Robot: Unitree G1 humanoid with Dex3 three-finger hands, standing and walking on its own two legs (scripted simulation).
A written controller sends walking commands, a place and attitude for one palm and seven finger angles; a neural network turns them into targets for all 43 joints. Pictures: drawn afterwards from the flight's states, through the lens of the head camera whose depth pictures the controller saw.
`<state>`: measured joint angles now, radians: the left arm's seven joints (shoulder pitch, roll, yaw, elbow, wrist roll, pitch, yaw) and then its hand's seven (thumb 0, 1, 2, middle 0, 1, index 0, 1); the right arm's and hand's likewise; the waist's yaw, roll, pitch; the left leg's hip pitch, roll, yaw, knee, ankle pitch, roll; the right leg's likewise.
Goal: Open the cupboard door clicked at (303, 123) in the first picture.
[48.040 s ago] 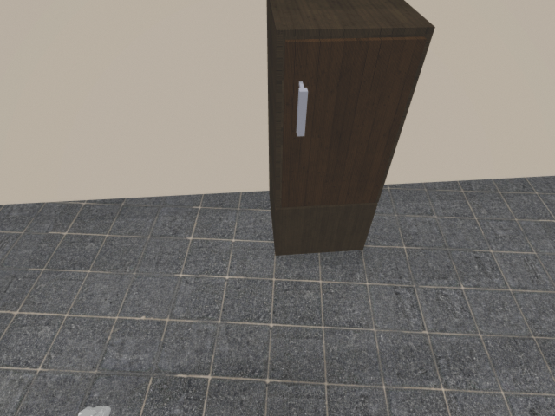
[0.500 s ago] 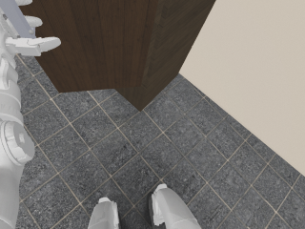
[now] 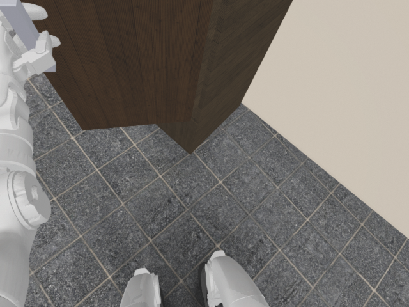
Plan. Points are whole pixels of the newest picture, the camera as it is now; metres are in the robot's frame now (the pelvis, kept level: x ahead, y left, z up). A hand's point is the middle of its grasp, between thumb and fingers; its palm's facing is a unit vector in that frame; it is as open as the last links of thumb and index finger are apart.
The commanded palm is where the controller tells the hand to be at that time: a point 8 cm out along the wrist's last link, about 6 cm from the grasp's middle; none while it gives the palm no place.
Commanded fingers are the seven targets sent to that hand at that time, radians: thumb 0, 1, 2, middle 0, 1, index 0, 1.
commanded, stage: pull the door open along its arc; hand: left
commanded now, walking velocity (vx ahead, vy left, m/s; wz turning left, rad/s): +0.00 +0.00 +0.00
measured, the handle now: (32, 29) +0.61 +0.22 +0.07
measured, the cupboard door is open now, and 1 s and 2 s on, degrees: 52 93 100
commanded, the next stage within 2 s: open thumb and fingers to let go in 1.06 s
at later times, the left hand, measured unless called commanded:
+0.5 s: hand (63, 99) +0.47 +0.17 +0.07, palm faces +0.08 -1.00 +0.02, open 6.0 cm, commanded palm +0.41 +0.22 +0.07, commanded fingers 0.00 0.90 0.90 -0.40 -1.35 -0.40 -1.35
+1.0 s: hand (133, 151) +0.37 +0.07 +0.07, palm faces +0.42 -0.91 +0.01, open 6.2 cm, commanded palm +0.31 +0.10 +0.07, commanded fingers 0.00 0.90 0.90 -0.40 -1.35 -0.40 -1.35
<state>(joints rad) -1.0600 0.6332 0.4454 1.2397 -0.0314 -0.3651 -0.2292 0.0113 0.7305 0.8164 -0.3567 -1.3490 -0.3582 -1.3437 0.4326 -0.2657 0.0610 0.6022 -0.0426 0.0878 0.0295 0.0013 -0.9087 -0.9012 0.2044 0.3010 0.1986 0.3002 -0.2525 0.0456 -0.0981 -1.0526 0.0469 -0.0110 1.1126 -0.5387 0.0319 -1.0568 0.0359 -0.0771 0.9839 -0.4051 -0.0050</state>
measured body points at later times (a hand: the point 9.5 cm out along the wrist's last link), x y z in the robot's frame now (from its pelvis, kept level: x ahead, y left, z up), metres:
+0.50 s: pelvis +0.01 +0.00 +0.02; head +0.13 +0.01 +0.46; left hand +0.46 +0.22 +0.07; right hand +0.05 -0.26 -0.09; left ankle -0.02 +0.09 -0.66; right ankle +0.02 -0.12 -0.66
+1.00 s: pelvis +0.00 -0.03 +0.02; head +0.06 -0.04 +0.47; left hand +0.34 +0.12 +0.08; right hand +0.13 -0.26 -0.10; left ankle -0.02 +0.09 -0.66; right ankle +0.02 -0.12 -0.66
